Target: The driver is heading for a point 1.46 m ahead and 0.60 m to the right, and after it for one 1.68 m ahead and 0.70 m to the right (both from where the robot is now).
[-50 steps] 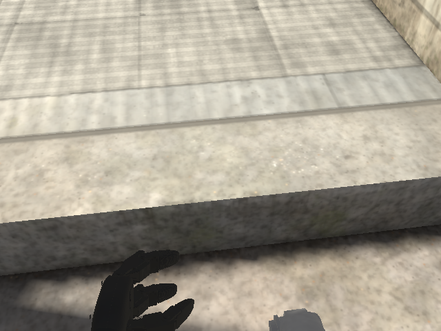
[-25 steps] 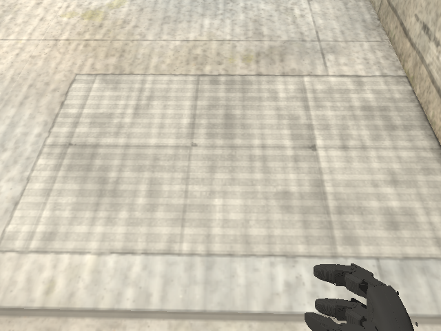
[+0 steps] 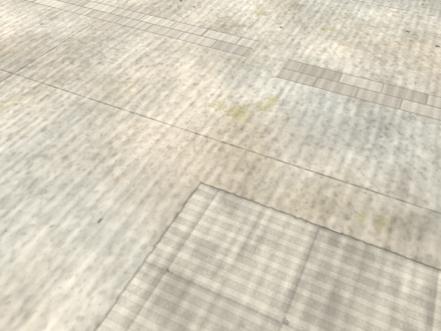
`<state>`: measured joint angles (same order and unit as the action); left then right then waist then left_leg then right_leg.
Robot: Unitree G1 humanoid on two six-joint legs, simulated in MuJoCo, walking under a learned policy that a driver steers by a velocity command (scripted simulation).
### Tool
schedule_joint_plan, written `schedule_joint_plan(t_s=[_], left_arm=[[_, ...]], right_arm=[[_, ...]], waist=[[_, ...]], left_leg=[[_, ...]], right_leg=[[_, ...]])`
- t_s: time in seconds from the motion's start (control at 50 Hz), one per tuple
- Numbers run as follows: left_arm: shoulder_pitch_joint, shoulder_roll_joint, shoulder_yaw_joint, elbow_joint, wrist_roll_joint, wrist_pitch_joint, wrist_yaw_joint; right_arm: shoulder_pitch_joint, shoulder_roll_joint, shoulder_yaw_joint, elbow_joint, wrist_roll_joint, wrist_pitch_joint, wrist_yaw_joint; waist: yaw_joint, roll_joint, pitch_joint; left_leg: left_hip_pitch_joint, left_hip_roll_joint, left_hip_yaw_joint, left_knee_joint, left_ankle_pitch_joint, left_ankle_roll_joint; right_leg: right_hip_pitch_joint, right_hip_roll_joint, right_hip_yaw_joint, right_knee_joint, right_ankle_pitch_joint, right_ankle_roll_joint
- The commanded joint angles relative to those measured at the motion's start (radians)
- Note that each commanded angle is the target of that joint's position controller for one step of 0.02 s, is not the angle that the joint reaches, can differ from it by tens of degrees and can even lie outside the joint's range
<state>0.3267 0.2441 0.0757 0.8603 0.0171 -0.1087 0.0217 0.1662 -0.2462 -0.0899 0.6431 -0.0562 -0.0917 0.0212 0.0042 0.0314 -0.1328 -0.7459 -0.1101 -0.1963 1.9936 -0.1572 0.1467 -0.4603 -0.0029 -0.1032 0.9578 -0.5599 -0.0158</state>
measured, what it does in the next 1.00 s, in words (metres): climbs, turning right: left foot, then right foot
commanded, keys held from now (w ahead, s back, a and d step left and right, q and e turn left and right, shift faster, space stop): w+e+shift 0.84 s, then w+shift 0.16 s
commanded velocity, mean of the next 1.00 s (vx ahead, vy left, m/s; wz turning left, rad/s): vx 1.00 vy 0.00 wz -0.69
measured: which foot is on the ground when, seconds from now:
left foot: up 0.00-0.22, down 0.24-0.64, up 0.66-1.00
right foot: down 0.00-0.22, up 0.24-0.62, down 0.64-1.00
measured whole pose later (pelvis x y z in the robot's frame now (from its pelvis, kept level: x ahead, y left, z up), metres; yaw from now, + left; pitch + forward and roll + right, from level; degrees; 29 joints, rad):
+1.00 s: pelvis +0.87 -0.24 +0.05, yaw -43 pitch +3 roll +0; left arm 0.47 0.31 0.06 0.80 -0.01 -0.08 -0.01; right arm -0.01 -0.24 0.03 0.56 -0.04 -0.06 0.02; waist 0.12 0.00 0.01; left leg -0.72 0.09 -0.03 0.62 0.08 0.00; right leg 0.10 0.18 0.23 0.27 -0.38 -0.17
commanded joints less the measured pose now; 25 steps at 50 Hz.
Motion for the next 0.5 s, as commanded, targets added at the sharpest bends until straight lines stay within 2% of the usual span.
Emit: schedule_joint_plan(t_s=[0.02, 0.04, 0.06, 0.08, 0.1, 0.12, 0.14, 0.16, 0.18, 0.2, 0.22, 0.24, 0.26, 0.28, 0.3, 0.32, 0.34, 0.36, 0.38, 0.4, 0.42, 0.44, 0.46, 0.48, 0.5], left_arm=[[0.116, -0.113, -0.043, 0.081, -0.005, -0.049, -0.010], [0.063, -0.066, -0.036, 0.057, -0.005, -0.053, -0.009], [0.063, -0.020, -0.028, 0.043, -0.004, -0.053, 0.004], [0.043, 0.038, -0.013, 0.014, -0.005, -0.055, 0.010], [0.003, 0.067, -0.005, -0.022, -0.011, -0.054, 0.010], [0.025, 0.157, 0.016, -0.040, -0.018, -0.065, 0.013], [0.040, 0.215, 0.032, -0.034, -0.016, -0.065, 0.007], [0.074, 0.235, 0.037, -0.032, -0.005, -0.061, -0.009], [0.101, 0.237, 0.040, -0.026, -0.003, -0.048, -0.020], [0.109, 0.231, 0.043, -0.029, -0.010, -0.038, -0.026], [0.105, 0.182, 0.039, -0.047, -0.014, -0.033, -0.032], [0.127, 0.018, 0.008, -0.098, 0.009, -0.025, -0.032], [0.232, 0.014, 0.006, -0.150, -0.061, -0.017, -0.018], [0.149, 0.049, 0.009, -0.150, -0.040, 0.000, -0.009], [0.084, 0.051, 0.008, -0.154, -0.019, 0.013, -0.017], [0.055, 0.052, 0.010, -0.154, -0.009, 0.028, -0.027], [0.053, 0.046, 0.009, -0.150, -0.003, 0.045, -0.040], [0.063, 0.027, 0.004, -0.164, 0.003, 0.062, -0.050], [0.036, 0.017, -0.001, -0.181, 0.006, 0.077, -0.053], [-0.026, 0.014, -0.004, -0.205, 0.013, 0.089, -0.056], [-0.090, 0.017, -0.007, -0.233, 0.018, 0.094, -0.062], [-0.131, 0.019, -0.011, -0.250, 0.016, 0.097, -0.067], [-0.165, 0.011, -0.021, -0.290, 0.020, 0.096, -0.072], [-0.191, 0.031, -0.024, -0.303, 0.018, 0.096, -0.080], [-0.229, 0.042, -0.028, -0.310, 0.019, 0.096, -0.090]], right_arm=[[-0.172, 0.139, 0.094, -0.160, -0.002, 0.031, -0.001], [-0.201, 0.087, 0.091, -0.211, 0.002, 0.029, 0.005], [-0.235, 0.043, 0.089, -0.230, 0.021, 0.028, 0.014], [-0.241, -0.002, 0.082, -0.239, 0.034, 0.021, 0.033], [-0.225, 0.017, 0.088, -0.207, 0.046, 0.013, 0.053], [-0.209, 0.046, 0.092, -0.203, 0.057, 0.001, 0.068], [-0.177, 0.017, 0.078, -0.179, 0.059, 0.001, 0.064], [-0.117, -0.029, 0.059, -0.142, 0.055, 0.005, 0.053], [-0.006, -0.057, 0.043, -0.101, 0.053, 0.001, 0.032], [0.109, -0.093, 0.023, -0.078, 0.037, -0.007, 0.002], [0.223, -0.160, 0.001, -0.062, -0.006, -0.016, -0.025], [0.299, -0.213, -0.003, -0.063, -0.042, -0.024, -0.035], [0.242, -0.215, -0.001, -0.084, -0.046, -0.020, -0.036], [0.157, -0.127, 0.006, -0.078, -0.019, -0.017, -0.032], [0.103, -0.064, 0.025, -0.067, 0.000, -0.026, -0.028], [0.096, -0.044, 0.029, -0.041, 0.003, -0.031, -0.026], [0.112, -0.031, 0.035, -0.012, 0.014, -0.035, -0.029], [0.134, -0.032, 0.036, 0.018, 0.021, -0.042, -0.029], [0.155, -0.022, 0.040, 0.045, 0.030, -0.049, -0.026], [0.177, -0.013, 0.042, 0.070, 0.038, -0.055, -0.023], [0.171, -0.022, 0.043, 0.082, 0.036, -0.058, -0.022], [0.156, -0.027, 0.046, 0.096, 0.035, -0.057, -0.027], [0.158, -0.055, 0.044, 0.108, 0.033, -0.063, -0.032], [0.144, -0.058, 0.044, 0.120, 0.031, -0.062, -0.035], [0.152, -0.073, 0.042, 0.131, 0.033, -0.059, -0.038]], waist=[[-0.030, 0.040, 0.285], [-0.060, -0.018, 0.271], [-0.051, -0.026, 0.256], [-0.054, -0.003, 0.207], [-0.056, 0.055, 0.132], [-0.046, -0.001, 0.104], [-0.057, -0.025, 0.086], [-0.072, -0.042, 0.038], [-0.128, -0.072, -0.024], [-0.197, -0.107, -0.084], [-0.241, -0.124, -0.154], [-0.180, 0.070, -0.205], [-0.101, 0.205, -0.321], [-0.084, 0.082, -0.181], [-0.061, 0.032, -0.045], [-0.038, 0.013, 0.025], [-0.013, -0.005, 0.061], [0.017, 0.069, 0.084], [0.033, 0.085, 0.102], [0.030, 0.079, 0.153], [0.031, 0.071, 0.185], [0.038, 0.058, 0.208], [0.058, 0.117, 0.245], [0.068, 0.097, 0.261], [0.060, 0.049, 0.279]], left_leg=[[-0.473, 0.078, 0.065, -0.257, -0.317, -0.035], [-0.354, 0.139, 0.111, -0.489, -0.250, -0.054], [-0.229, 0.170, 0.165, -0.668, -0.179, -0.072], [-0.019, 0.202, 0.168, -0.881, -0.034, -0.087], [0.272, 0.183, 0.191, -1.085, 0.089, -0.095], [0.468, 0.148, 0.203, -1.187, 0.142, -0.109], [0.519, 0.114, 0.210, -1.243, 0.118, -0.108], [0.556, 0.067, 0.236, -1.310, 0.024, -0.098], [0.672, 0.029, 0.257, -1.381, 0.001, -0.088], [0.839, 0.059, 0.240, -1.450, 0.047, -0.089], [1.039, 0.180, 0.153, -1.401, -0.042, -0.079], [1.143, 0.454, -0.147, -1.357, -0.046, -0.106], [1.167, 0.616, -0.572, -1.560, 0.045, -0.030], [1.026, 0.547, -0.481, -1.626, -0.067, -0.008], [0.891, 0.479, -0.323, -1.644, -0.067, 0.001], [0.820, 0.429, -0.204, -1.657, 0.038, -0.009], [0.765, 0.381, -0.080, -1.677, 0.134, -0.031], [0.733, 0.381, -0.024, -1.675, 0.251, -0.039], [0.730, 0.387, 0.011, -1.690, 0.286, -0.045], [0.710, 0.388, 0.057, -1.733, 0.272, -0.051], [0.679, 0.380, 0.110, -1.782, 0.267, -0.063], [0.649, 0.344, 0.196, -1.826, 0.288, -0.079], [0.616, 0.355, 0.245, -1.837, 0.377, -0.083], [0.614, 0.332, 0.319, -1.857, 0.421, -0.097], [0.601, 0.310, 0.378, -1.888, 0.429, -0.106]], right_leg=[[0.194, -0.083, 0.336, -0.586, 0.325, -0.139], [0.140, -0.085, 0.328, -0.667, 0.358, -0.131], [0.095, -0.078, 0.314, -0.749, 0.412, -0.141], [0.041, -0.083, 0.299, -0.830, 0.426, -0.161], [-0.054, -0.049, 0.239, -0.878, 0.431, -0.156], [-0.067, -0.097, 0.269, -0.940, 0.493, -0.172], [0.047, -0.120, 0.253, -0.917, 0.669, -0.177], [0.194, -0.113, 0.212, -0.798, 0.890, -0.180], [0.256, -0.107, 0.196, -0.594, 1.056, -0.159], [0.215, -0.085, 0.203, -0.348, 1.044, -0.127], [0.039, -0.048, 0.213, -0.070, 0.789, -0.106], [-0.159, -0.012, 0.210, 0.276, 0.062, -0.105], [-0.313, 0.023, 0.214, 0.504, 0.120, -0.088], [-0.379, -0.027, 0.182, 0.514, 0.244, -0.076], [-0.385, -0.049, 0.175, 0.476, 0.298, -0.067], [-0.387, -0.065, 0.173, 0.468, 0.300, -0.060], [-0.371, -0.080, 0.179, 0.453, 0.300, -0.059], [-0.371, -0.085, 0.175, 0.439, 0.288, -0.056], [-0.401, -0.095, 0.176, 0.438, 0.269, -0.055], [-0.447, -0.113, 0.175, 0.418, 0.271, -0.055], [-0.457, -0.118, 0.163, 0.376, 0.298, -0.056], [-0.446, -0.107, 0.148, 0.339, 0.341, -0.058], [-0.422, -0.127, 0.145, 0.253, 0.402, -0.065], [-0.386, -0.120, 0.115, 0.168, 0.456, -0.075], [-0.326, -0.104, 0.065, 0.067, 0.510, -0.088]])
